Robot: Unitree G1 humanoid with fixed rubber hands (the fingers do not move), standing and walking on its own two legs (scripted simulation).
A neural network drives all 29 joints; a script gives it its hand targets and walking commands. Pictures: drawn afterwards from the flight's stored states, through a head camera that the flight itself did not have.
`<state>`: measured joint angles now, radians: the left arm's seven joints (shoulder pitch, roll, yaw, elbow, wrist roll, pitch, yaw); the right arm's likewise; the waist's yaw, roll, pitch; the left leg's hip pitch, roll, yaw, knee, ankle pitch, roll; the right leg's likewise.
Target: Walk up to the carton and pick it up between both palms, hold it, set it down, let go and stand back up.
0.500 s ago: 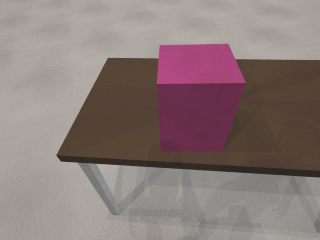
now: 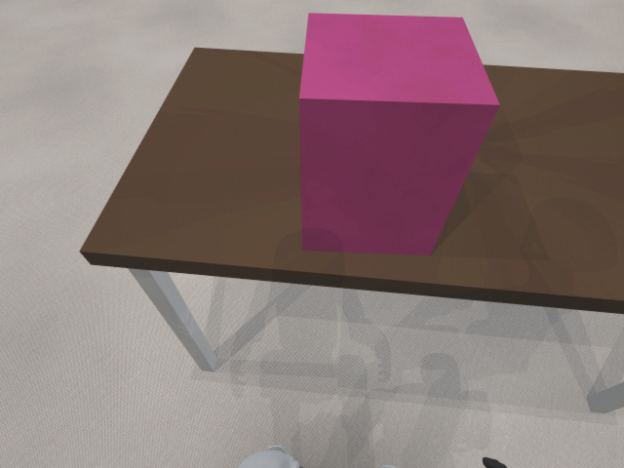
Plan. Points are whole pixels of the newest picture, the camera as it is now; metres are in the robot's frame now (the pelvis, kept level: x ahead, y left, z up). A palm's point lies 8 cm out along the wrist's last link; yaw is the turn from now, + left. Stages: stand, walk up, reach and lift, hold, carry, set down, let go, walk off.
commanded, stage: reach and lift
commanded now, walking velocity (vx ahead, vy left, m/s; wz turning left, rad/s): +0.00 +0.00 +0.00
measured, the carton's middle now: (374, 145) +0.53 -0.05 +0.10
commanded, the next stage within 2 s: none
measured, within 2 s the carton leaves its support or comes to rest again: neither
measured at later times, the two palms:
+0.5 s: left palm (168, 466) +0.14 +0.20 -0.07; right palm out of the picture +0.14 -0.21 -0.07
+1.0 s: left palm (176, 448) +0.16 +0.19 -0.03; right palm (540, 463) +0.15 -0.22 -0.03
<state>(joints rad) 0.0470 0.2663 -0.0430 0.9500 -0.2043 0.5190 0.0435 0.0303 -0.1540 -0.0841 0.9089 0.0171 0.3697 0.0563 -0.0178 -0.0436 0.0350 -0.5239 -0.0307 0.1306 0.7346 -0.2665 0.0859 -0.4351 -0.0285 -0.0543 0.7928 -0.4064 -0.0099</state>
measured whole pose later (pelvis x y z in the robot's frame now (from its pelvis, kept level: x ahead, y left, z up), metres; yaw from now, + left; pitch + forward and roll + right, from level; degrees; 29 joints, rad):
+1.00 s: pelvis +0.02 -0.07 +0.03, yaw -1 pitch +1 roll +1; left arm 0.30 0.30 0.05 0.27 -0.13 0.31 -0.08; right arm 0.43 -0.01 0.10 0.14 0.13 0.26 -0.14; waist 0.03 -0.06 0.03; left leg -0.27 0.03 0.10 0.37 -0.12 -0.01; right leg -0.19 0.06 -0.08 0.43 -0.27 -0.09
